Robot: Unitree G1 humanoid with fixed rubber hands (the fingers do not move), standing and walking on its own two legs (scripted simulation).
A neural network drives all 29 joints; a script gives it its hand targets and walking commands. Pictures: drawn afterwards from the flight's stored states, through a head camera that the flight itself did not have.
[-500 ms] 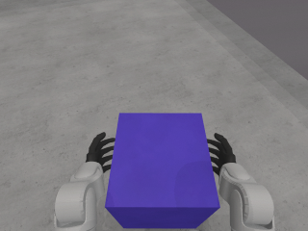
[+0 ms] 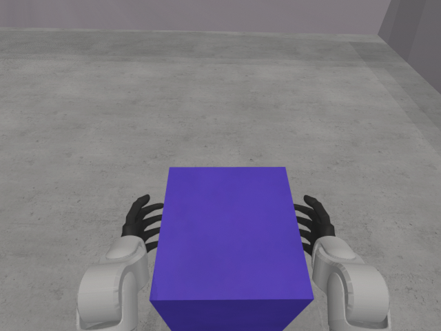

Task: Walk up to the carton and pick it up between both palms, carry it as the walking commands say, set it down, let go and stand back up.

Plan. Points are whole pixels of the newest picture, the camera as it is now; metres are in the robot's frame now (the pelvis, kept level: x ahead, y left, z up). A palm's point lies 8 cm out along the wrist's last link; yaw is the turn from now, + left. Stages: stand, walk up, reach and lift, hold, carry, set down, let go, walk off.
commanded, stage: carry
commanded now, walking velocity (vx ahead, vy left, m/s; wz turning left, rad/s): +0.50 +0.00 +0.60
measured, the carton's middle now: (227, 255) +0.26 +0.01 +0.02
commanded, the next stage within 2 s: none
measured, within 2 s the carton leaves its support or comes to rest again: neither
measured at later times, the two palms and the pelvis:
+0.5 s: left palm (105, 125) +0.48 +0.28 +0.13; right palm (230, 98) +0.60 +0.02 +0.14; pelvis +0.31 +0.05 +0.03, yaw +20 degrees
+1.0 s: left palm (76, 76) +0.73 +0.46 +0.11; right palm (173, 60) +0.87 +0.21 +0.11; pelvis +0.58 +0.22 +0.02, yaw +28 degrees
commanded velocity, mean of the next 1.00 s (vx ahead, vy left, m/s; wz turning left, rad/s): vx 0.32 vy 0.00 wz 0.38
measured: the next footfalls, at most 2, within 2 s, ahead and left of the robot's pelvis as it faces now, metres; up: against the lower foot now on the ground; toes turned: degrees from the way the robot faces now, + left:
right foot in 0.26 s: +0.25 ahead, -0.11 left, +0.00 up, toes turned +1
left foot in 0.58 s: +0.48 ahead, +0.23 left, +0.00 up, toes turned +28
